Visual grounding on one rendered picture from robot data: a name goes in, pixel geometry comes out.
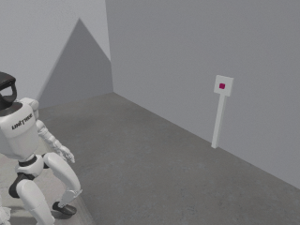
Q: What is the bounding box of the panel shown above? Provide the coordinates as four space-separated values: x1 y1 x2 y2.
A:
211 75 234 149

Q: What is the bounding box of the humanoid robot torso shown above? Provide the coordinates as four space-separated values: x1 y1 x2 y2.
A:
0 99 45 181

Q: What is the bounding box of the robot left hand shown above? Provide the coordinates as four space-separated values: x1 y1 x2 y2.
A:
56 145 75 164

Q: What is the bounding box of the robot left upper arm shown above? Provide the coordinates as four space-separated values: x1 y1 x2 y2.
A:
19 97 44 132

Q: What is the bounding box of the robot right hand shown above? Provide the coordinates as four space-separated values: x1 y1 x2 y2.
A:
0 206 11 225

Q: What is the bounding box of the robot right thigh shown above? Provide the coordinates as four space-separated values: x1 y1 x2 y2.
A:
8 173 55 225

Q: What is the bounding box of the left robot forearm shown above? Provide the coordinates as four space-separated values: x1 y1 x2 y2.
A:
38 122 62 150

